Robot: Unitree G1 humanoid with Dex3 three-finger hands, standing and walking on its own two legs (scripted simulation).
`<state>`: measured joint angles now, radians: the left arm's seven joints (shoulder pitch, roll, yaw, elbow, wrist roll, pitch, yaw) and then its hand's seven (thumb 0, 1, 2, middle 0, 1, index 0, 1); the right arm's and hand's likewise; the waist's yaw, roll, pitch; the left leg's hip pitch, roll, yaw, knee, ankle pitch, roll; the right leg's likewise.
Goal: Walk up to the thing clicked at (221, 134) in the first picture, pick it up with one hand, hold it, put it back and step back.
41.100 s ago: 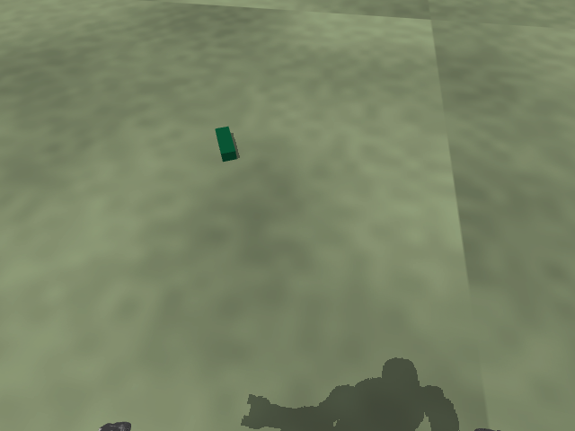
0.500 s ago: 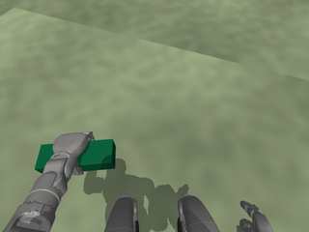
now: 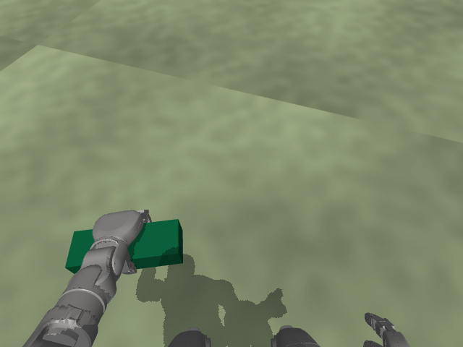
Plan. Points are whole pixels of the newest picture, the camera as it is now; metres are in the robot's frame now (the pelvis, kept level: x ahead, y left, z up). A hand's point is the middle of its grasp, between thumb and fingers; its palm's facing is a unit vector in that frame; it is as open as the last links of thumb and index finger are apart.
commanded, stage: hold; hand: left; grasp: from above
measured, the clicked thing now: (128, 247) +0.31 +0.23 -0.10
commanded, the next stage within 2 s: crouch in 1.84 s
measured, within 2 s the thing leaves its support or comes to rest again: neither
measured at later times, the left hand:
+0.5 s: hand (122, 239) +0.31 +0.22 -0.04, palm faces -0.47 -0.05 -0.88, open 10.5 cm
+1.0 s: hand (119, 246) +0.29 +0.21 -0.02, palm faces -0.47 -0.05 -0.88, open 10.5 cm
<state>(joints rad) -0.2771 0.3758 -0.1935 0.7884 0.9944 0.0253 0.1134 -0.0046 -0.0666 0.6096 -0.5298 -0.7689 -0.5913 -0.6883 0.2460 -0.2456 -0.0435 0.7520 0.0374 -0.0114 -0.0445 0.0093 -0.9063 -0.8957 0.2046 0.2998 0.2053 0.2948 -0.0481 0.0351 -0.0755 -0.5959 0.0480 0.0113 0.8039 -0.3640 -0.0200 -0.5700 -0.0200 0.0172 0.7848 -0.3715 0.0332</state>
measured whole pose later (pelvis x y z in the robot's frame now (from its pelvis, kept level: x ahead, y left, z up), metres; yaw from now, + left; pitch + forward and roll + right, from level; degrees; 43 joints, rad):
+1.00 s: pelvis +0.00 +0.00 +0.03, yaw -1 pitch +2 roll +0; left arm -0.23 0.39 -0.21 0.67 1.00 0.00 -0.01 0.00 -0.08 0.61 -0.54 -0.76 -0.60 -0.68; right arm 0.20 -0.26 -0.04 0.70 0.05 0.05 -0.05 0.01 -0.91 -0.90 0.20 0.30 0.20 0.29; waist -0.01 0.05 -0.03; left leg -0.34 0.04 0.03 0.56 -0.25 -0.02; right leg -0.33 -0.02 0.03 0.57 -0.27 0.03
